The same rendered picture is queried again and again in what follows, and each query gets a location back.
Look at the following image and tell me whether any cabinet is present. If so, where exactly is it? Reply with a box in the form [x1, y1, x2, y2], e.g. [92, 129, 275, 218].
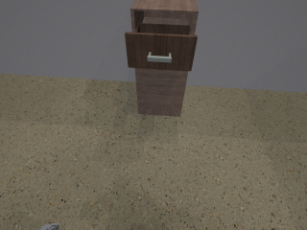
[130, 0, 199, 117]

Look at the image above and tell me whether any handle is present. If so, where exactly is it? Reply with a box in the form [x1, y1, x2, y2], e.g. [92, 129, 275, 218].
[147, 52, 172, 63]

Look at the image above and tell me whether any drawer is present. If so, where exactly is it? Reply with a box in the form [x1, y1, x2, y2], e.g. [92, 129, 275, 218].
[125, 23, 198, 72]

